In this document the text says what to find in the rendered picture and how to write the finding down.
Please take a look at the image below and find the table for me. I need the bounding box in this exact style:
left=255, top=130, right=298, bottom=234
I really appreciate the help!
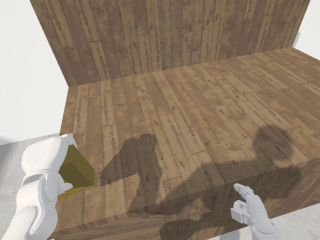
left=29, top=0, right=320, bottom=240

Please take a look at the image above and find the left robot hand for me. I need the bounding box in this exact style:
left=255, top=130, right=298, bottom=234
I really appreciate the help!
left=21, top=133, right=78, bottom=195

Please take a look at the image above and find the robot right forearm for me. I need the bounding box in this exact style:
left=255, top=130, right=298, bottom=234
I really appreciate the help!
left=250, top=215, right=283, bottom=240

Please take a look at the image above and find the right robot hand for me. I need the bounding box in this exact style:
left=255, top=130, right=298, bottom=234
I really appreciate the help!
left=231, top=183, right=268, bottom=227

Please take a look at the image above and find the robot left forearm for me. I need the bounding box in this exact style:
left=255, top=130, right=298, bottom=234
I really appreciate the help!
left=1, top=169, right=60, bottom=240

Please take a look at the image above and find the sponge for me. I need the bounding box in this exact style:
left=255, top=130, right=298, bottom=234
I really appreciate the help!
left=25, top=144, right=95, bottom=201

